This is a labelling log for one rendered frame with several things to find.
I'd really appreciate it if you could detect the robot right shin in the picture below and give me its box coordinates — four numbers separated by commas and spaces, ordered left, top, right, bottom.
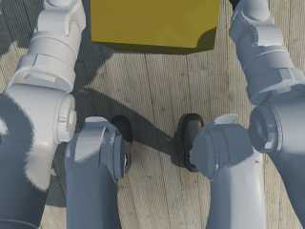
189, 114, 263, 174

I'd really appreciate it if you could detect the robot right upper arm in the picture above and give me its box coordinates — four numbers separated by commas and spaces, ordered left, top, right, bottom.
248, 97, 305, 229

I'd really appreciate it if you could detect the robot left upper arm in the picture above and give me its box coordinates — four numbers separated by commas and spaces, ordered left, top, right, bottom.
0, 83, 77, 229

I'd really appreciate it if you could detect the carton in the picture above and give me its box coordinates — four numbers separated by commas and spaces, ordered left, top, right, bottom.
90, 0, 221, 55

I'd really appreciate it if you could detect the left robot forearm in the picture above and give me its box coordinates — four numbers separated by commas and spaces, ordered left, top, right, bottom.
0, 0, 88, 103

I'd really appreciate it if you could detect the robot shin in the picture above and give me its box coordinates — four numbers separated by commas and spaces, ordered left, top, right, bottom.
64, 116, 127, 173
189, 114, 263, 174

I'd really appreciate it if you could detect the robot right hand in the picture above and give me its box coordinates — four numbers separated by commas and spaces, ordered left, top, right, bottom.
229, 0, 240, 11

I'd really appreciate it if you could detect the right robot forearm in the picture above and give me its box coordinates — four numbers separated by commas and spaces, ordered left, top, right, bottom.
228, 0, 305, 106

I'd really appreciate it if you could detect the robot left shin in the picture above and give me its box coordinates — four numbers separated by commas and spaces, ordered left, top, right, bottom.
64, 116, 127, 173

